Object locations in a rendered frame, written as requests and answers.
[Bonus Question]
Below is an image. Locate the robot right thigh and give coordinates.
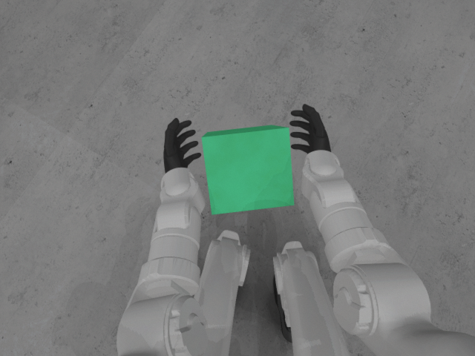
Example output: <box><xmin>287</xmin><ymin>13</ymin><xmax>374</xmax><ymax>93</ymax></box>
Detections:
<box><xmin>273</xmin><ymin>248</ymin><xmax>350</xmax><ymax>356</ymax></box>

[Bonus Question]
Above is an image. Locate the robot right foot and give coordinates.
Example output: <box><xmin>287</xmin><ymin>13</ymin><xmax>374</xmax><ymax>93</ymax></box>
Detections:
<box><xmin>273</xmin><ymin>275</ymin><xmax>292</xmax><ymax>343</ymax></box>

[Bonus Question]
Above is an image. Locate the left robot forearm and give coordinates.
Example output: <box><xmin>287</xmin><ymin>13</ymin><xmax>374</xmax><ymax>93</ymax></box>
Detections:
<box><xmin>117</xmin><ymin>168</ymin><xmax>205</xmax><ymax>351</ymax></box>

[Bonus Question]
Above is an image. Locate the left robot hand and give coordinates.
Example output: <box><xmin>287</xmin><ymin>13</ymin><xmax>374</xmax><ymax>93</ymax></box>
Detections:
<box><xmin>163</xmin><ymin>118</ymin><xmax>201</xmax><ymax>173</ymax></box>

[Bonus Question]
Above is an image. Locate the right robot forearm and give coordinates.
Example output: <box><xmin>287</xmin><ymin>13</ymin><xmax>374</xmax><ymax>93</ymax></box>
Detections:
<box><xmin>301</xmin><ymin>150</ymin><xmax>431</xmax><ymax>313</ymax></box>

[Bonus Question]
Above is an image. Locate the robot right upper arm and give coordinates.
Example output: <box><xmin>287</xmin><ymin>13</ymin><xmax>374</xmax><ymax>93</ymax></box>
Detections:
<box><xmin>333</xmin><ymin>263</ymin><xmax>475</xmax><ymax>356</ymax></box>

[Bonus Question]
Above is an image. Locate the right robot hand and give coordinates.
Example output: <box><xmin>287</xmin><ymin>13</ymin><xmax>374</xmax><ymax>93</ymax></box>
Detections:
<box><xmin>289</xmin><ymin>104</ymin><xmax>331</xmax><ymax>154</ymax></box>

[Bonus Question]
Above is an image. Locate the carton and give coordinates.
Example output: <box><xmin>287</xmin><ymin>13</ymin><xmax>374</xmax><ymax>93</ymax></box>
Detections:
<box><xmin>201</xmin><ymin>125</ymin><xmax>294</xmax><ymax>215</ymax></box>

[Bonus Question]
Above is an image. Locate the robot left upper arm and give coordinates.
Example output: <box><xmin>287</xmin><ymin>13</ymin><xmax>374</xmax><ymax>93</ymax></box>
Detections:
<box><xmin>117</xmin><ymin>293</ymin><xmax>208</xmax><ymax>356</ymax></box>

